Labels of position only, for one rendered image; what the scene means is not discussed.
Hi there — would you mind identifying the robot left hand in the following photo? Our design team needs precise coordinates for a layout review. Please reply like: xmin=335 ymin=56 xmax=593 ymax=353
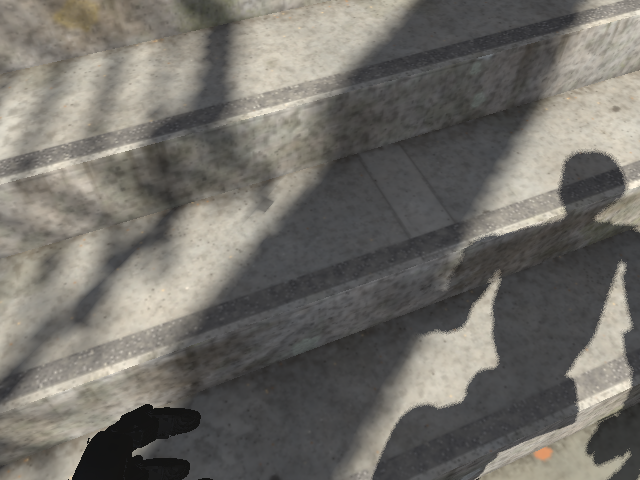
xmin=68 ymin=404 xmax=213 ymax=480

